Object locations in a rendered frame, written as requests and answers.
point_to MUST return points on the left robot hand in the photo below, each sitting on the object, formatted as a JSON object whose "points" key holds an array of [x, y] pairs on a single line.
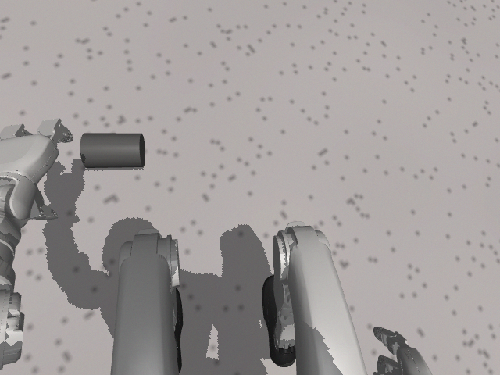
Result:
{"points": [[32, 156]]}

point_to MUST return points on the right robot hand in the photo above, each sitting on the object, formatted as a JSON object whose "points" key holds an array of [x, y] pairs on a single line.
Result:
{"points": [[410, 361]]}

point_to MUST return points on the right robot foot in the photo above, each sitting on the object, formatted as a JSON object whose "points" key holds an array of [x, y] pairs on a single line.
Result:
{"points": [[280, 356]]}

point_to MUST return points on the can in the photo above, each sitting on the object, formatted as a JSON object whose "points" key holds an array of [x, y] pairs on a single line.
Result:
{"points": [[112, 150]]}

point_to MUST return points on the left robot arm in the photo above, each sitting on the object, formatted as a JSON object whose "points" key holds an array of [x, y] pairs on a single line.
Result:
{"points": [[17, 195]]}

